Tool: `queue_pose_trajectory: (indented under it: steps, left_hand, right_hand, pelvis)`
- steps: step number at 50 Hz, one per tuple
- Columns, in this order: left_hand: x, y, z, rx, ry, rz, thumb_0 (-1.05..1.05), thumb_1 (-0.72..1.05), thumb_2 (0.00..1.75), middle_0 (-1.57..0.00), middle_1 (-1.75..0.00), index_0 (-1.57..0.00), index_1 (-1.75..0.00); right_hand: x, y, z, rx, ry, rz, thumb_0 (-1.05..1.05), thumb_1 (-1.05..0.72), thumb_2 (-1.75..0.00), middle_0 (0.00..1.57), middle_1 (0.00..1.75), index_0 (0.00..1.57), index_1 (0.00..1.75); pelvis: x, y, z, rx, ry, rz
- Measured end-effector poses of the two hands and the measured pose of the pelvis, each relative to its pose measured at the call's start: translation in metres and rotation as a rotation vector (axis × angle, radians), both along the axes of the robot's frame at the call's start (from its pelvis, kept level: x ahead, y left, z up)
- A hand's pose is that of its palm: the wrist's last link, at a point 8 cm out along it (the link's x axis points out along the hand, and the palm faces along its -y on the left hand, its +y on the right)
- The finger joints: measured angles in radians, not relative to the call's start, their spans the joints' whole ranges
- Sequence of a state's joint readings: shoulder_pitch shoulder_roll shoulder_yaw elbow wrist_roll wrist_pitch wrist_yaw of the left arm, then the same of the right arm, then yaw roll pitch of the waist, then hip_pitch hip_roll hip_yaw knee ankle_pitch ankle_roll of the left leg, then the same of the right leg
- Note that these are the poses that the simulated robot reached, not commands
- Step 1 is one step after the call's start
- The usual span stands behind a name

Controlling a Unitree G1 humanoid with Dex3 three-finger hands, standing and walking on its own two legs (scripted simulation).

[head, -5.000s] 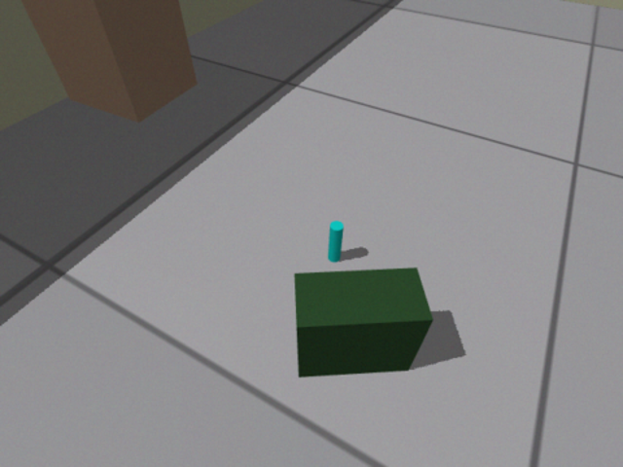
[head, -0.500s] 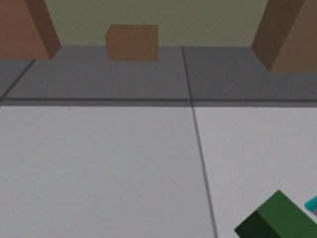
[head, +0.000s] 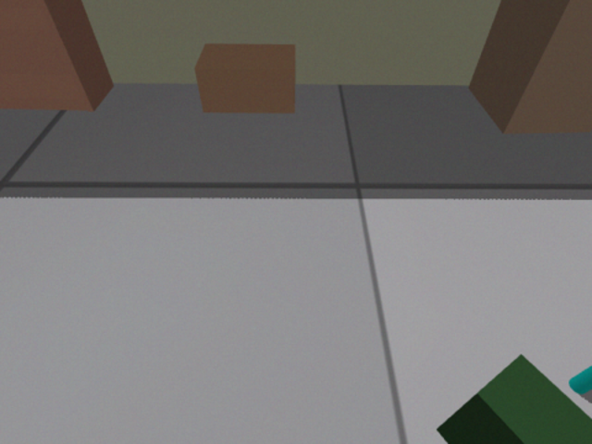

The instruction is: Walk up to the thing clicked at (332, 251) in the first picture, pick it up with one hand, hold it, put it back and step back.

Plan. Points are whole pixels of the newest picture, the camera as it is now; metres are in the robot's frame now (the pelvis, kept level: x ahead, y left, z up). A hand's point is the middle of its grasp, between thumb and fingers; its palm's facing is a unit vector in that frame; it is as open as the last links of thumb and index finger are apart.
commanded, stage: stand
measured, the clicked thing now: out of the picture +0.50 -0.92 -0.69
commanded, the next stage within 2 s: walk up in 0.96 s
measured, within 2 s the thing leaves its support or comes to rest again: neither
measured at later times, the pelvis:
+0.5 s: pelvis +0.01 +0.00 +0.00, yaw +0 degrees
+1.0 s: pelvis +0.01 +0.00 +0.00, yaw +0 degrees
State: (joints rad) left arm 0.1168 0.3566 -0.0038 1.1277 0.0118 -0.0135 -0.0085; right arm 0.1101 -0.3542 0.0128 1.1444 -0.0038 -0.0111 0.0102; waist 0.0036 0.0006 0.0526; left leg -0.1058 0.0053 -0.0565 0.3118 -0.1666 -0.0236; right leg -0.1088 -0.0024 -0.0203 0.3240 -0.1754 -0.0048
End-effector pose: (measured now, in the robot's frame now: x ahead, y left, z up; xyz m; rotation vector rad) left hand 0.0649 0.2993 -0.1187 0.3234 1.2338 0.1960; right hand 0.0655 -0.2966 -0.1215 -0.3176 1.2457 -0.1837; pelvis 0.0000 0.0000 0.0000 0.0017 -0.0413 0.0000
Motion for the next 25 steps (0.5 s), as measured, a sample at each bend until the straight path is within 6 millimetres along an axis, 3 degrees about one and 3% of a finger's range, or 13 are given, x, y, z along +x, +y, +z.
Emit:
queue_pose_trajectory:
  steps: [25]
  left_hand:
    - [0.013,-0.002,0.001,0.003,-0.011,-0.005,0.0,0.91,0.9,-0.2,-0.3,-0.2,-0.3]
  right_hand:
    - [0.008,-0.002,0.0,-0.002,-0.005,0.0,0.01,-0.9,-0.9,0.21,0.3,0.21,0.3]
  pelvis:
    - [0.008,-0.002,0.0,-0.001,0.001,-0.001]
